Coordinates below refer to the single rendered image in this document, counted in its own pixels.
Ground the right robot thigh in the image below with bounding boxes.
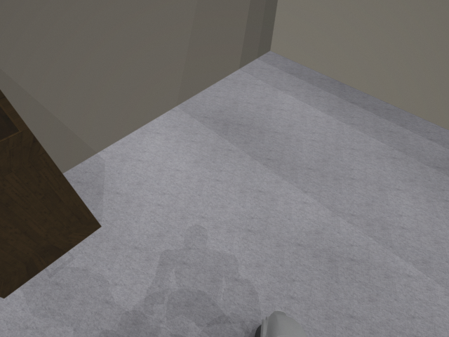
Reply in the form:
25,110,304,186
260,314,307,337

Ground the drawer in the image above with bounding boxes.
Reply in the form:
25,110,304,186
0,107,19,140

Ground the cabinet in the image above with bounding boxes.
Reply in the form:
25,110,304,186
0,90,102,298

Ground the robot right shin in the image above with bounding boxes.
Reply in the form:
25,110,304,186
270,310,286,316

